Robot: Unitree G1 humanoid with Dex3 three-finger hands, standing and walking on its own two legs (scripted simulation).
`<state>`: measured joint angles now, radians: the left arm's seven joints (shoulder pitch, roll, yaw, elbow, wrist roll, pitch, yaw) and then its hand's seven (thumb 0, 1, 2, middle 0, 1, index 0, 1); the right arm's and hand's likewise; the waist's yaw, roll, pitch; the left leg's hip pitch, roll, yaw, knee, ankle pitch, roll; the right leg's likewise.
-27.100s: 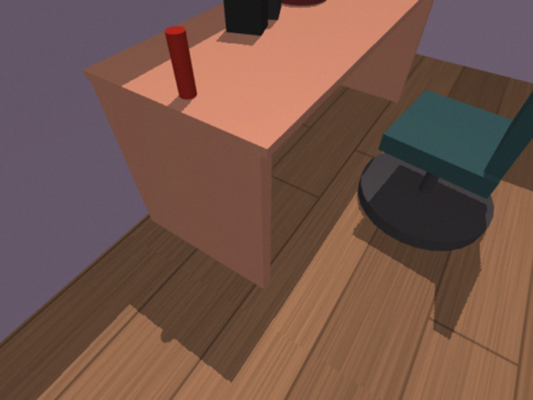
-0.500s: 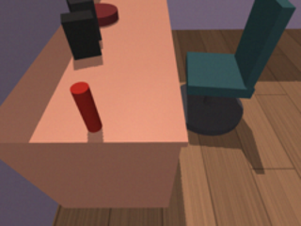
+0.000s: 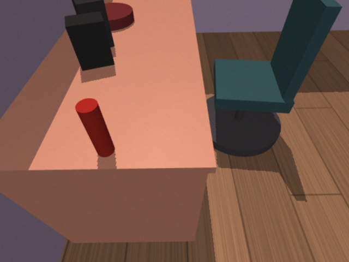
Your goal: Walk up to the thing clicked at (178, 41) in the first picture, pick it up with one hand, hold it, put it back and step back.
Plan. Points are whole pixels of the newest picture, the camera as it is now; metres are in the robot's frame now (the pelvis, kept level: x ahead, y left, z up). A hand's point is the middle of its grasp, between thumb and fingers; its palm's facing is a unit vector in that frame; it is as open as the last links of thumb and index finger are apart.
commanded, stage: home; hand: left
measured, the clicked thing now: (97, 130) +0.43 +0.22 +0.06
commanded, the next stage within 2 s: stand in 0.02 s
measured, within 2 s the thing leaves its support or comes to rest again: neither
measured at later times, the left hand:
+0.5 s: hand out of the picture +0.07 +0.25 -0.15, palm faces -0.03 -0.93 -0.36, open 10.9 cm
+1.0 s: hand out of the picture +0.07 +0.25 -0.15, palm faces -0.03 -0.94 -0.35, open 7.4 cm
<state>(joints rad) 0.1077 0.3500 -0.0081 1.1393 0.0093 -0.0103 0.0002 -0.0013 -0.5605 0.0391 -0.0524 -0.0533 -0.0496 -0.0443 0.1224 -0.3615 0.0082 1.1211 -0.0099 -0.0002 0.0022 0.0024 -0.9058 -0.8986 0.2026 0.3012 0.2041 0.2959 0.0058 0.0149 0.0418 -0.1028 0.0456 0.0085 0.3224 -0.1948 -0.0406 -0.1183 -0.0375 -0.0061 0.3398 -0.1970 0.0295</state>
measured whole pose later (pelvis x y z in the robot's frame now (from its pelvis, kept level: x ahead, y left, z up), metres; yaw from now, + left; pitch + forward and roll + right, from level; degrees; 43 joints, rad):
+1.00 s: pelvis +0.00 +0.00 +0.00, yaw -1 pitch -2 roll +0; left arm 0.12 0.35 0.00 1.13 0.01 -0.01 0.00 0.01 0.90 0.90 -0.20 -0.30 -0.20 -0.30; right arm 0.13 -0.35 0.00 1.12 -0.01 0.00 0.00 0.00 -0.91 -0.90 0.20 0.30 0.20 0.29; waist 0.00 0.01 0.04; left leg -0.10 0.05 0.02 0.32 -0.19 -0.04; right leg -0.12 -0.03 0.01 0.34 -0.19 0.03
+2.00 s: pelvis -0.01 +0.00 +0.00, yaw -1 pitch -2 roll +0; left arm 0.12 0.35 0.00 1.12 0.01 -0.01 0.00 0.01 0.90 0.90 -0.20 -0.30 -0.20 -0.30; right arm 0.13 -0.35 0.00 1.12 -0.01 0.00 0.01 0.00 -0.91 -0.90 0.20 0.30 0.20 0.29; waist 0.00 0.00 0.05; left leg -0.09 0.05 0.03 0.32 -0.19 -0.04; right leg -0.11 -0.03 0.01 0.33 -0.18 0.03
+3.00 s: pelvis -0.07 +0.04 -0.03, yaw -1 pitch -1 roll -1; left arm 0.05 0.40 0.05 0.91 0.03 0.05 0.01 0.01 0.90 0.90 -0.20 -0.30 -0.20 -0.30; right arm 0.12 -0.42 -0.06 0.94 0.00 0.04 0.01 0.00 -0.91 -0.90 0.20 0.30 0.20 0.29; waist -0.01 -0.02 0.15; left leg -0.30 -0.01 -0.02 0.70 -0.38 0.04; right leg -0.40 -0.06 0.04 0.67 -0.26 0.03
